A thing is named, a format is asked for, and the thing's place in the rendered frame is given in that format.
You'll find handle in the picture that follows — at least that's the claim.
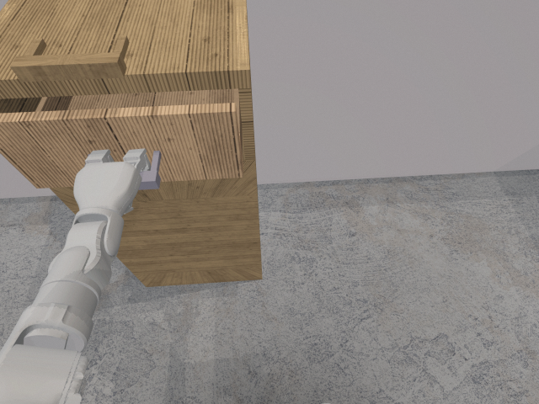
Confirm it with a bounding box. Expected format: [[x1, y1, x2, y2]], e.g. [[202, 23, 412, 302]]
[[84, 151, 162, 190], [10, 52, 127, 82]]

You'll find drawer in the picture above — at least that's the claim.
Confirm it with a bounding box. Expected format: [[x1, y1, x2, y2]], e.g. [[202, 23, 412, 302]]
[[0, 88, 243, 189]]

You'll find cabinet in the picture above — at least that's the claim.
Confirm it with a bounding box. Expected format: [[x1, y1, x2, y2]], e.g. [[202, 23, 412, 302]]
[[0, 0, 263, 287]]

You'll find left robot forearm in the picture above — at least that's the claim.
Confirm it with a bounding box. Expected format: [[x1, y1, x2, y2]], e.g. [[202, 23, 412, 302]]
[[0, 207, 124, 365]]

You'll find robot left upper arm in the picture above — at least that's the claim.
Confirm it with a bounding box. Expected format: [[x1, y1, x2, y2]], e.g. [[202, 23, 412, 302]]
[[0, 344, 89, 404]]

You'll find robot left hand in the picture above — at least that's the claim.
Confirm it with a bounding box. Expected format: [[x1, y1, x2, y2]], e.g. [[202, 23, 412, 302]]
[[73, 148, 151, 217]]

